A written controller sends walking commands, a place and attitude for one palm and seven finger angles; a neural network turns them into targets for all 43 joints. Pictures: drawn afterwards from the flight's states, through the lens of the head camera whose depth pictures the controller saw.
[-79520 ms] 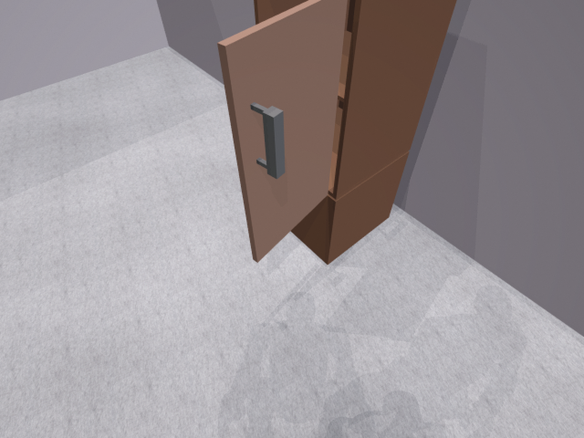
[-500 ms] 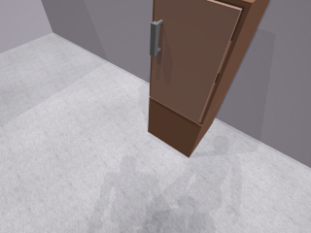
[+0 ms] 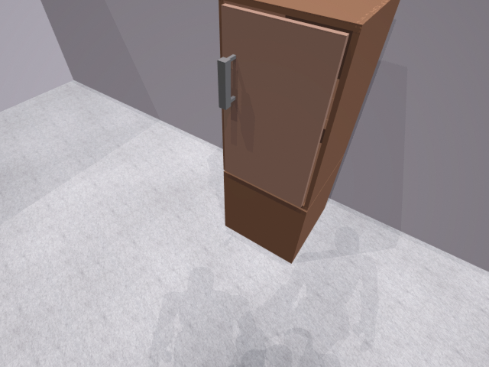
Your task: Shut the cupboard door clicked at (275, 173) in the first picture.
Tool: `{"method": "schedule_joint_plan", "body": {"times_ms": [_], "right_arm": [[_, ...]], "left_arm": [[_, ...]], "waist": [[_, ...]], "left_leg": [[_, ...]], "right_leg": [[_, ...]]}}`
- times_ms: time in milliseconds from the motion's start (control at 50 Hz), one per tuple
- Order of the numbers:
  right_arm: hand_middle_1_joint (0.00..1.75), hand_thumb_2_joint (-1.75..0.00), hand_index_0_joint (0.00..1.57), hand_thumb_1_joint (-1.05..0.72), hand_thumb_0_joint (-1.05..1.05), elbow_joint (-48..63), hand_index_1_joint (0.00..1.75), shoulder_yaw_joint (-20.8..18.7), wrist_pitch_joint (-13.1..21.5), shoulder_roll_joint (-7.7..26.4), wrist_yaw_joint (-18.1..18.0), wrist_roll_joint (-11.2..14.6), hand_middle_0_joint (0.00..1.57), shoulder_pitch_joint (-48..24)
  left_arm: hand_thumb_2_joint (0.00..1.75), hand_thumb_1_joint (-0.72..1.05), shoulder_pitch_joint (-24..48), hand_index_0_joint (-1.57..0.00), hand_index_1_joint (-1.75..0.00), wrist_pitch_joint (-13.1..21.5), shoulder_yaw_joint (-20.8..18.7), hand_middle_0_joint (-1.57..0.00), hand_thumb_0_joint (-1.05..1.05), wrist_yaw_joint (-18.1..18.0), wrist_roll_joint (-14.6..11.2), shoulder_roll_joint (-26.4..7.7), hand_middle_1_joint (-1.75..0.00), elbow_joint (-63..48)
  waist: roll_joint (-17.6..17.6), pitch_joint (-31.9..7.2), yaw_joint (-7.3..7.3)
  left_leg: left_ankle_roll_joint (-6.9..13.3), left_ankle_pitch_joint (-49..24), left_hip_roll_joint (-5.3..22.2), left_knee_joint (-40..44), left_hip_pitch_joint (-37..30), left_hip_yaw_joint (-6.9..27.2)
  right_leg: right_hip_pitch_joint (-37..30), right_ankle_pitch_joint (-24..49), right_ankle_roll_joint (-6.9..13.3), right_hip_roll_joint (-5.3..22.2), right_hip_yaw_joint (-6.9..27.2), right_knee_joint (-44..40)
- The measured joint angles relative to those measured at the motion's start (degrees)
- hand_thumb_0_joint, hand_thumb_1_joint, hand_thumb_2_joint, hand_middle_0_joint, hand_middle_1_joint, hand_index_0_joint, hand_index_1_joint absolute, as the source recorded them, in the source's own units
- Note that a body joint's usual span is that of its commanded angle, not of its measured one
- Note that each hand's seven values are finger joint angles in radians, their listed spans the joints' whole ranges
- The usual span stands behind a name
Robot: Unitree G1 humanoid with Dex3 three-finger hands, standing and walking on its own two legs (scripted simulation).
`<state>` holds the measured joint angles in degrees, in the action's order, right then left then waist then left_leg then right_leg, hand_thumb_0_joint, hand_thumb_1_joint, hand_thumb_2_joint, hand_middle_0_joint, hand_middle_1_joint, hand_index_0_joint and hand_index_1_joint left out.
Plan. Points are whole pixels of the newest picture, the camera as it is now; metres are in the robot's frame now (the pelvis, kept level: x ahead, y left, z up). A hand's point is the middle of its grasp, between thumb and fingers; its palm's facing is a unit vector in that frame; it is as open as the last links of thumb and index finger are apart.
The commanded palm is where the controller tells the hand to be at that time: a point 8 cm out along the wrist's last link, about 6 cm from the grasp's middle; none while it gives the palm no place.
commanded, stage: let the arm hang, fingers relaxed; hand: left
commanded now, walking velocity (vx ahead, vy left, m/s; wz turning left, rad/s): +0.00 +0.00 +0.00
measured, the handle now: (228, 81) +0.85 +0.09 +0.05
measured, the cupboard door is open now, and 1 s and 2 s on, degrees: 0 0 0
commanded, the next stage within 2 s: look to check the result in 0.08 s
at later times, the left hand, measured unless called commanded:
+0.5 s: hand out of the picture -0.02 +0.18 -0.18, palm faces +0.02 -0.98 -0.20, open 7.4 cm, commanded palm none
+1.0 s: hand out of the picture +0.00 +0.17 -0.18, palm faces +0.02 -0.98 -0.18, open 7.4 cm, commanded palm none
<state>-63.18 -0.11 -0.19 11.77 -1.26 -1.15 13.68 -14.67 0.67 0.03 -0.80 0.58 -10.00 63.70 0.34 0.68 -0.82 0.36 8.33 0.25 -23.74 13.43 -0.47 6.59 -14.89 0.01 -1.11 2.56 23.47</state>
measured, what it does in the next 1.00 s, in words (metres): stands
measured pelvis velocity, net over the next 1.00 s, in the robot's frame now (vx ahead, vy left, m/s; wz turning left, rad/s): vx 0.02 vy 0.00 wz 0.00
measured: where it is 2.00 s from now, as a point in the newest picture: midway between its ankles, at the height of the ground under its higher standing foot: outside the picture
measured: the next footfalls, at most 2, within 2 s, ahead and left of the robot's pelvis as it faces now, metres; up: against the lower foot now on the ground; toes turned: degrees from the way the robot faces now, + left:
none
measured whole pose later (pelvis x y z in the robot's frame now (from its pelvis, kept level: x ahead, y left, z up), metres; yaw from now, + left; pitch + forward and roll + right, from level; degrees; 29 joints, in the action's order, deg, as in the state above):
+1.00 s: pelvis +0.02 +0.00 +0.00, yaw +0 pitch -2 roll +0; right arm -64.1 0.2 -0.1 9.6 -1.9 -0.9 14.8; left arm -17.4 0.6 -0.4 -1.5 0.5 -8.8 65.6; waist 0.3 2.2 -0.5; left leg 0.3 9.8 0.0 -23.1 11.8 -0.8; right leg 4.8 -15.9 0.0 -0.8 2.9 22.2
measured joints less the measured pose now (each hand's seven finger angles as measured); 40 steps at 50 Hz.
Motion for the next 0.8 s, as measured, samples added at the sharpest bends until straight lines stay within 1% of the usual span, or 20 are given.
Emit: {"method": "schedule_joint_plan", "body": {"times_ms": [160,440,640,800], "right_arm": [[0.3,-0.9,0.2,-0.91,0.0,-0.9,0.3,0.3,-0.1,-1.2,-0.4,0.0,0.2,1.6],[0.3,-0.9,0.2,-0.91,0.0,-1.3,0.3,0.6,-0.2,-3.2,-0.5,0.2,0.2,2.4],[0.3,-0.9,0.2,-0.91,0.0,-1.1,0.3,0.4,0.0,-3.0,-0.6,0.3,0.2,1.7],[0.3,-0.9,0.2,-0.91,0.0,-1.0,0.3,0.3,0.1,-2.5,-0.7,0.3,0.2,1.2]], "left_arm": [[0.9,0.91,-0.2,-0.2,-0.3,-0.3,-0.3,-0.2,0.01,-0.2,-0.1,0.2,-0.3,0.7],[0.9,0.91,-3.1,-0.2,-0.3,-0.8,-0.6,-0.19,0.0,-0.6,-0.2,0.4,-0.3,2.2],[0.9,0.91,-3.8,-0.2,-0.3,-0.5,-0.4,-0.19,0.0,-0.7,-0.1,1.5,-0.3,2.4],[0.9,0.91,-3.3,-0.2,-0.3,-0.2,-0.4,-0.2,0.0,-0.7,-0.1,1.6,-0.3,2.1]], "waist": [[0.3,1.1,-0.32],[-0.4,2.0,0.11],[-0.2,1.5,0.43],[0.3,1.1,0.44]], "left_leg": [[0.1,0.3,0.0,0.1,-0.2,0.0],[0.4,0.8,-0.6,0.4,-0.6,-0.4],[0.4,1.2,-0.6,0.4,-1.0,-0.5],[0.2,1.4,-0.5,0.5,-1.4,-0.4]], "right_leg": [[-0.6,0.1,-0.1,0.0,0.0,-0.9],[-0.6,-0.6,-0.4,0.6,0.4,-0.6],[-1.0,-1.0,-0.4,0.7,0.4,-0.6],[-1.6,-1.1,-0.2,0.6,0.3,-0.9]]}}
